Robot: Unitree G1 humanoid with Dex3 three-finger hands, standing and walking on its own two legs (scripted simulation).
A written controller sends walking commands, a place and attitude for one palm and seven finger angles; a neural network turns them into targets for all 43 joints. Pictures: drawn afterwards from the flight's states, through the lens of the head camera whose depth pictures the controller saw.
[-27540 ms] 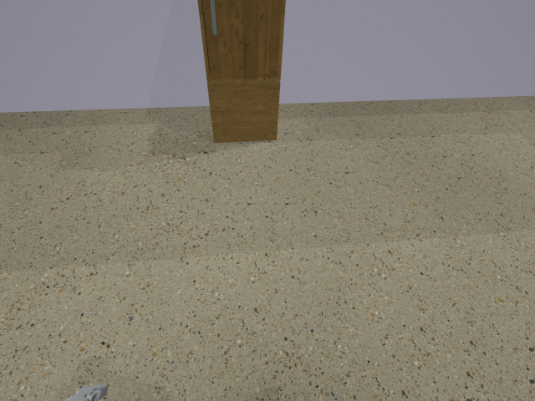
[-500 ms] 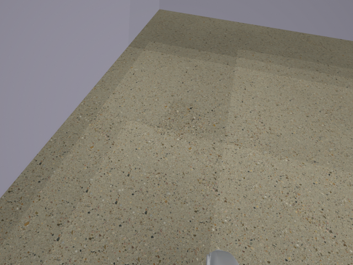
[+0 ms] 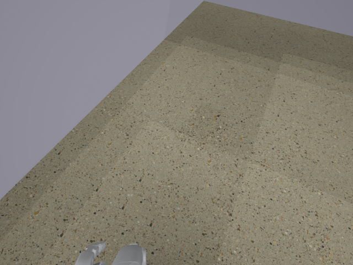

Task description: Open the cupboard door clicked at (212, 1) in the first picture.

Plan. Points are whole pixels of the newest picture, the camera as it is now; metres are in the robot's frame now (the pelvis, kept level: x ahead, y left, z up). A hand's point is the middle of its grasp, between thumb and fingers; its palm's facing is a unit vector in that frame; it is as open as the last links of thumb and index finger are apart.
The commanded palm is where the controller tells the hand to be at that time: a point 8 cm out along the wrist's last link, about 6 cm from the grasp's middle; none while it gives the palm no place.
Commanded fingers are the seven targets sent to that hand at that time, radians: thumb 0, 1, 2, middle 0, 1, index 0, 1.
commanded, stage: turn to face it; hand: left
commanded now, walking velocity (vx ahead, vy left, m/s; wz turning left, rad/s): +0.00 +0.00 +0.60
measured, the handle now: out of the picture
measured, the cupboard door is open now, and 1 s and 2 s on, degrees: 49 49 49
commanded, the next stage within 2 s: none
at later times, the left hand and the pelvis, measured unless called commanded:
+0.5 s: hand out of the picture +0.06 +0.27 -0.17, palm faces +0.29 -0.92 -0.25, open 7.3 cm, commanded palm none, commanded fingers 0.00 0.90 0.90 -0.20 -0.30 -0.20 -0.30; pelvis +0.04 +0.04 +0.01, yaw +16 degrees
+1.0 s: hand out of the picture +0.02 +0.18 -0.15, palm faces +0.57 -0.78 -0.26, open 7.3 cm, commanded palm none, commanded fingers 0.00 0.90 0.90 -0.20 -0.30 -0.20 -0.30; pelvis +0.07 -0.02 +0.00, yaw +36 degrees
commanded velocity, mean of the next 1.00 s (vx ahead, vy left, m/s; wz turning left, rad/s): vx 0.00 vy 0.00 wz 0.60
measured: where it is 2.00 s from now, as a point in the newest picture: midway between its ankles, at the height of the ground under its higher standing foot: outside the picture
